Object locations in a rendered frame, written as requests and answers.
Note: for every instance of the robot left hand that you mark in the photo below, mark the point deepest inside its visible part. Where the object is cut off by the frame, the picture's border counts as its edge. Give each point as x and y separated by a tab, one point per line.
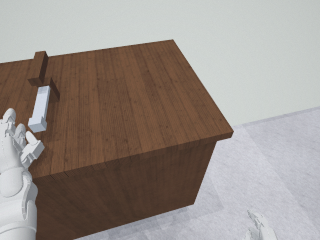
14	153

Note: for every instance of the counter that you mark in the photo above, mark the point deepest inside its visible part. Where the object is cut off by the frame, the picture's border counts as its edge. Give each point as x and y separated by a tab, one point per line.
130	134

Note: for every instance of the tap lever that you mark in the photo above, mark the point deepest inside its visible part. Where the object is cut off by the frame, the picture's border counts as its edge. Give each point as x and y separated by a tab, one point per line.
37	122

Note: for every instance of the robot right hand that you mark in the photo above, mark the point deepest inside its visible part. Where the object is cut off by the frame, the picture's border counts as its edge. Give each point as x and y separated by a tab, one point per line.
265	232

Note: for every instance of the robot left forearm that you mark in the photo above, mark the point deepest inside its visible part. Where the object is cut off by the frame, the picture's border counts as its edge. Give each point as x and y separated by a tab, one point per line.
18	212

